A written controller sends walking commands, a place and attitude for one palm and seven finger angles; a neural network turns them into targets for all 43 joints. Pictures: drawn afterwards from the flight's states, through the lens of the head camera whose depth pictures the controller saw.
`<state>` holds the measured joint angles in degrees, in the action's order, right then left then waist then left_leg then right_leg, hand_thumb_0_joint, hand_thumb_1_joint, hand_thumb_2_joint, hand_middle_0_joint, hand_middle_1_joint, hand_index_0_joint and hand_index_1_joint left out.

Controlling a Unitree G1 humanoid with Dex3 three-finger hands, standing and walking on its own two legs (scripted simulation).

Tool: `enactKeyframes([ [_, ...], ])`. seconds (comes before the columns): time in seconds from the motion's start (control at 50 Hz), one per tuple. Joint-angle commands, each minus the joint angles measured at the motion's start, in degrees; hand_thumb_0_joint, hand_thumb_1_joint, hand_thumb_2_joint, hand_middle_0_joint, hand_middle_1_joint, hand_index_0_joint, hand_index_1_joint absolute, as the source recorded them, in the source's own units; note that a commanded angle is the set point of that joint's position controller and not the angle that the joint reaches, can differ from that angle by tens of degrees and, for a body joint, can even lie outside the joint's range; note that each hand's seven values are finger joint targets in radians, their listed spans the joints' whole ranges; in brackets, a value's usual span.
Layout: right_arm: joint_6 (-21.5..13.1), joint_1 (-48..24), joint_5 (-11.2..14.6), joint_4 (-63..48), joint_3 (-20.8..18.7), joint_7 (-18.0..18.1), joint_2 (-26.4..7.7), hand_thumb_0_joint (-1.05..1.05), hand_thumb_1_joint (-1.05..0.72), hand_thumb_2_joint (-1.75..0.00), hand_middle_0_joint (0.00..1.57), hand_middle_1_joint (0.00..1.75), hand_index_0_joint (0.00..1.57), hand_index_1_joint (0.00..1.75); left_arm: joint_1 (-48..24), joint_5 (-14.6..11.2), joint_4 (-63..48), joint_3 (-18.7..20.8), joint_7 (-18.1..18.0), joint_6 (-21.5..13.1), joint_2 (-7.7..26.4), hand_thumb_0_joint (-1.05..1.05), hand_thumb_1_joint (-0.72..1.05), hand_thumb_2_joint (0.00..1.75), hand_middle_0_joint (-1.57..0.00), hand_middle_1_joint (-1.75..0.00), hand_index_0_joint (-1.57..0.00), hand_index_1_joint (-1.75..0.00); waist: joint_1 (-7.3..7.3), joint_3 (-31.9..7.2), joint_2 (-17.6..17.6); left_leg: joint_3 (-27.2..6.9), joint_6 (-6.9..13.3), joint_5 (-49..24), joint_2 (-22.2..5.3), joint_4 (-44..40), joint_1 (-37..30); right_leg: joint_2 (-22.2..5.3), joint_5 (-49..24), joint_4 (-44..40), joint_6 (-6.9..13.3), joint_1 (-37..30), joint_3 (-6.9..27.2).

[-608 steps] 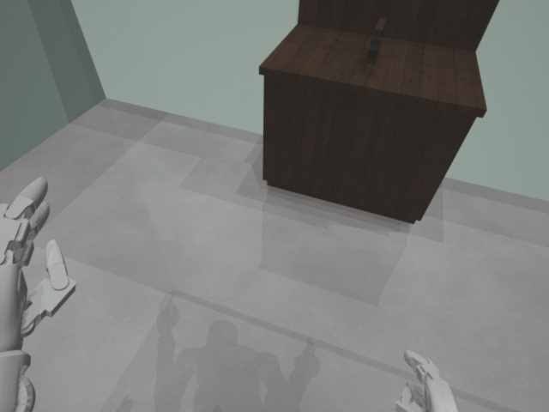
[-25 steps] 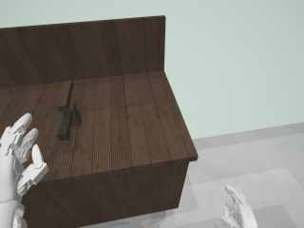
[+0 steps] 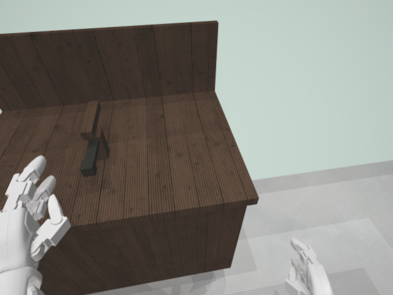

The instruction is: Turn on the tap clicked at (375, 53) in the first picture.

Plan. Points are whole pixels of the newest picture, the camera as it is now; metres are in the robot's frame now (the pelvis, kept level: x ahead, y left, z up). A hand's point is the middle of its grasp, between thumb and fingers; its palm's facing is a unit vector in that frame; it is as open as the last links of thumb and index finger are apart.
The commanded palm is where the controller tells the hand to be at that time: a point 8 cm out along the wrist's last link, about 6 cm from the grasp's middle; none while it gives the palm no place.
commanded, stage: turn the palm inward beside the body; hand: left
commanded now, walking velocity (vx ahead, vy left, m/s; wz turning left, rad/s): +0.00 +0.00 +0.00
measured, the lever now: (88, 168) +0.37 +0.32 +0.03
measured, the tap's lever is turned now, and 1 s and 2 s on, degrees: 0 0 0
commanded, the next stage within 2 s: reach beside the lever's end, fingers flat in 0.44 s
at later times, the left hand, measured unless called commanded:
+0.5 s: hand (76, 220) +0.18 +0.21 +0.15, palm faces +0.45 -0.88 -0.14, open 7.4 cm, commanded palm +0.13 +0.26 +0.15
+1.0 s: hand (76, 206) +0.22 +0.24 +0.12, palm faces +0.48 -0.87 -0.14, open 7.4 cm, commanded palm +0.18 +0.29 +0.12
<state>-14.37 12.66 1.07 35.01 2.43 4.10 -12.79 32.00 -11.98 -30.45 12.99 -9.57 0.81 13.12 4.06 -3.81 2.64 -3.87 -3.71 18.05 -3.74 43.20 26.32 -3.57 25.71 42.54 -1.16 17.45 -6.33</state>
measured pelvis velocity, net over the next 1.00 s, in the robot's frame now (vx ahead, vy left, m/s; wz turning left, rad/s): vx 0.01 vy -0.02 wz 0.00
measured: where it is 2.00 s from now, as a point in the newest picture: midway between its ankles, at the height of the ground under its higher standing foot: outside the picture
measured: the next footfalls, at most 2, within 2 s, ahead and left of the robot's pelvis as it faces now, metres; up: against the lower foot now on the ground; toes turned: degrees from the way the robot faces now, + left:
none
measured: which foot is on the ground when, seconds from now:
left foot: down 0.00-1.00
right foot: down 0.00-1.00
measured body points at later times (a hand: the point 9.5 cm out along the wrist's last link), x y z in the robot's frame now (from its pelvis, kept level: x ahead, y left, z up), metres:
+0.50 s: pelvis +0.01 -0.02 +0.00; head -0.01 -0.04 +0.45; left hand +0.15 +0.26 +0.16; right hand +0.20 -0.23 -0.07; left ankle +0.05 +0.16 -0.71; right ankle -0.04 -0.13 -0.71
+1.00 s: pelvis +0.01 -0.02 +0.00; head +0.01 -0.03 +0.45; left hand +0.19 +0.29 +0.13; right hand +0.20 -0.25 -0.08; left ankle +0.05 +0.16 -0.71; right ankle -0.04 -0.13 -0.71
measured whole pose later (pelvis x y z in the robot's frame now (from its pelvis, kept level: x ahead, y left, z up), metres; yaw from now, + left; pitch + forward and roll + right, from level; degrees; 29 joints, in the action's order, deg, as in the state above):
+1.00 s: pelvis +0.01 -0.02 +0.00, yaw +0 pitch +2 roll +0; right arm -14.4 12.4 0.9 38.3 0.6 4.6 -13.6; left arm 24.3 -13.5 -15.5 17.7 -6.7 -3.3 13.3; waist 3.1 -2.8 2.7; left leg -4.0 -4.7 17.8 -4.5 40.3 24.5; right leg -2.7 26.2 41.0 0.0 16.4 -6.4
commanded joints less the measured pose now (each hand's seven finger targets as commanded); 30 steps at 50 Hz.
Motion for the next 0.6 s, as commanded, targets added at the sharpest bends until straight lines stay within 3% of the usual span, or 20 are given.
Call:
enactKeyframes([
  [0.0,-4.2,-8.0,0.4,-9.6,-2.4,0.8,-6.5,0.00,-0.90,-0.90,0.20,0.30,0.20,0.30,-4.5,-0.6,-13.4,4.7,-0.5,-3.8,7.0,0.00,0.90,0.90,-0.20,-0.30,-0.20,-0.30,0.00,-2.8,1.1,1.7,4.0,-4.3,3.7,-6.6,-8.2,2.7,-9.5,-9.4,2.1,6.0,-0.3],
  [0.02,-4.1,-8.2,0.5,-9.3,-2.4,1.0,-6.5,0.00,-0.90,-0.90,0.20,0.30,0.20,0.30,-3.9,-0.4,-12.8,5.8,-0.7,-3.2,8.1,0.00,0.90,0.90,-0.20,-0.30,-0.20,-0.30,0.31,-2.1,1.1,1.6,3.9,-3.7,3.7,-7.0,-7.9,2.8,-9.1,-9.7,2.1,5.9,-0.4],
  [0.04,-4.1,-8.3,0.5,-9.7,-2.2,0.9,-6.3,0.00,-0.90,-0.90,0.20,0.30,0.20,0.30,-4.8,-0.3,-13.8,3.7,-0.5,-3.0,6.2,0.00,0.90,0.90,-0.20,-0.30,-0.20,-0.30,-0.10,-2.2,1.6,1.6,3.9,-3.4,3.8,-7.1,-8.2,2.6,-8.9,-9.5,2.1,6.1,-0.5],
  [0.1,-4.4,-7.9,0.4,-9.7,-2.3,1.1,-6.6,0.00,-0.90,-0.90,0.20,0.30,0.20,0.30,-4.1,-0.6,-12.8,4.5,-0.4,-2.6,7.2,0.00,0.90,0.90,-0.20,-0.30,-0.20,-0.30,0.02,-1.7,-1.0,1.6,4.1,-3.3,3.8,-7.0,-7.7,2.7,-8.8,-10.0,1.9,6.1,-0.2],
  [0.12,-4.2,-8.2,0.4,-9.3,-2.3,1.2,-6.6,0.00,-0.90,-0.90,0.20,0.30,0.20,0.30,-3.4,-0.3,-12.1,5.7,-0.6,-2.2,8.1,0.00,0.90,0.90,-0.20,-0.30,-0.20,-0.30,0.40,-0.7,-0.3,1.7,4.0,-2.8,3.8,-7.2,-7.4,2.8,-8.2,-10.5,2.0,6.0,-0.1],
  [0.14,-4.1,-8.4,0.6,-9.8,-2.0,1.1,-6.3,0.00,-0.90,-0.90,0.20,0.30,0.20,0.30,-4.8,-0.4,-13.3,3.6,-0.5,-2.3,6.3,0.00,0.90,0.90,-0.20,-0.30,-0.20,-0.30,-0.13,-0.9,0.4,1.7,4.0,-2.6,3.9,-7.3,-7.9,2.6,-8.1,-10.3,2.0,6.4,-0.2],
  [0.18,-4.4,-8.3,0.4,-9.8,-2.2,1.1,-6.5,0.00,-0.90,-0.90,0.20,0.30,0.20,0.30,-4.1,-0.6,-12.6,4.6,-0.7,-2.4,7.1,0.00,0.90,0.90,-0.20,-0.30,-0.20,-0.30,0.11,-1.1,-1.2,1.8,4.1,-2.8,3.9,-7.1,-7.7,2.7,-8.2,-10.6,1.8,6.2,-0.1],
  [0.22,-4.5,-8.1,0.3,-9.3,-2.4,1.2,-6.6,0.00,-0.90,-0.90,0.20,0.30,0.20,0.30,-3.7,-0.2,-12.8,6.1,-0.8,-2.6,8.4,0.00,0.90,0.90,-0.20,-0.30,-0.20,-0.30,0.36,-1.5,0.1,1.9,4.0,-3.7,3.9,-6.9,-8.2,2.6,-9.1,-10.7,1.9,5.5,0.1],
  [0.24,-4.5,-8.2,0.4,-9.7,-2.2,1.1,-6.2,0.00,-0.90,-0.90,0.20,0.30,0.20,0.30,-4.6,-0.2,-13.6,3.9,-0.7,-2.8,6.5,0.00,0.90,0.90,-0.20,-0.30,-0.20,-0.30,-0.20,-1.6,0.1,2.0,4.0,-3.6,3.9,-6.9,-8.5,2.5,-9.0,-10.5,1.9,6.0,-0.1],
  [0.32,-4.7,-7.6,0.1,-9.1,-2.6,0.9,-6.6,0.00,-0.90,-0.90,0.20,0.30,0.20,0.30,-3.0,-0.3,-12.4,6.1,-0.7,-3.3,8.0,0.00,0.90,0.90,-0.20,-0.30,-0.20,-0.30,0.35,-2.2,-0.8,2.1,4.1,-5.9,3.9,-6.4,-8.6,2.6,-12.1,-10.5,1.8,4.8,0.1],
  [0.34,-4.7,-7.8,0.3,-9.5,-2.4,0.9,-6.2,0.00,-0.90,-0.90,0.20,0.30,0.20,0.30,-3.6,-0.6,-12.9,4.3,-0.4,-3.4,6.2,0.00,0.90,0.90,-0.20,-0.30,-0.20,-0.30,0.00,-2.2,-0.9,2.3,4.2,-6.6,4.0,-6.3,-8.8,2.3,-13.0,-10.3,1.8,4.7,0.2],
  [0.38,-4.9,-7.5,0.2,-9.3,-2.7,0.9,-6.5,0.00,-0.90,-0.90,0.20,0.30,0.20,0.30,-3.6,-0.7,-12.3,4.6,-0.1,-3.6,6.6,0.00,0.90,0.90,-0.20,-0.30,-0.20,-0.30,-0.08,-2.7,-2.4,2.4,4.3,-7.5,3.9,-5.8,-9.1,2.4,-14.3,-10.4,1.6,4.5,0.3],
  [0.42,-4.8,-7.4,0.3,-9.0,-2.7,0.9,-6.7,0.00,-0.90,-0.90,0.20,0.30,0.20,0.30,-3.4,-0.3,-12.4,5.8,-0.1,-3.6,8.0,0.00,0.90,0.90,-0.20,-0.30,-0.20,-0.30,0.24,-2.4,-0.7,2.3,4.2,-7.8,3.9,-6.2,-9.0,2.4,-14.8,-10.3,1.8,4.1,0.3],
  [0.44,-4.8,-7.5,0.4,-9.2,-2.6,0.8,-6.3,0.00,-0.90,-0.90,0.20,0.30,0.20,0.30,-4.3,-0.3,-12.9,4.1,-0.1,-3.7,6.3,0.00,0.90,0.90,-0.20,-0.30,-0.20,-0.30,-0.06,-2.2,-0.1,2.4,4.1,-7.7,4.0,-6.2,-9.3,2.2,-14.5,-10.1,1.7,4.5,0.1],
  [0.48,-5.1,-7.5,0.3,-9.3,-2.6,0.8,-6.4,0.00,-0.90,-0.90,0.20,0.30,0.20,0.30,-3.9,-0.3,-12.4,4.3,-0.1,-3.8,6.7,0.00,0.90,0.90,-0.20,-0.30,-0.20,-0.30,-0.01,-1.6,-0.3,2.4,4.2,-7.6,3.9,-6.1,-9.2,2.3,-14.4,-10.3,1.7,4.8,0.3],
  [0.5,-5.1,-7.2,0.2,-9.2,-2.7,0.8,-6.6,0.00,-0.90,-0.90,0.20,0.30,0.20,0.30,-4.0,-0.5,-12.3,4.8,-0.2,-3.9,7.1,0.00,0.90,0.90,-0.20,-0.30,-0.20,-0.30,0.06,-2.1,-2.2,2.3,4.3,-7.5,4.0,-6.1,-8.9,2.3,-14.6,-10.3,1.6,4.4,0.2],
  [0.52,-5.0,-7.6,0.3,-8.9,-2.8,1.0,-6.6,0.00,-0.90,-0.90,0.20,0.30,0.20,0.30,-3.0,-0.3,-11.5,6.1,-0.2,-3.6,8.2,0.00,0.90,0.90,-0.20,-0.30,-0.20,-0.30,0.53,-1.5,-1.4,2.4,4.2,-7.3,4.0,-6.3,-8.9,2.4,-14.2,-10.8,1.7,4.2,0.4],
  [0.54,-4.7,-7.5,0.3,-9.0,-2.6,1.1,-6.4,0.00,-0.90,-0.90,0.20,0.30,0.20,0.30,-4.4,-0.6,-10.7,5.0,-0.1,-3.5,6.7,0.00,0.90,0.90,-0.20,-0.30,-0.20,-0.30,-0.23,-1.0,-2.6,2.4,4.3,-7.2,4.1,-6.4,-8.9,2.3,-14.4,-10.8,1.5,4.7,0.4],
  [0.58,-4.3,-7.4,0.4,-8.3,-2.8,1.5,-6.7,0.00,-0.90,-0.90,0.20,0.30,0.20,0.30,-7.2,-1.2,-8.1,6.2,0.2,-3.3,7.5,0.00,0.90,0.90,-0.20,-0.30,-0.20,-0.30,-0.41,-0.7,-3.2,2.7,4.3,-7.2,4.1,-6.2,-8.7,2.4,-14.7,-11.2,1.3,4.8,1.0],
])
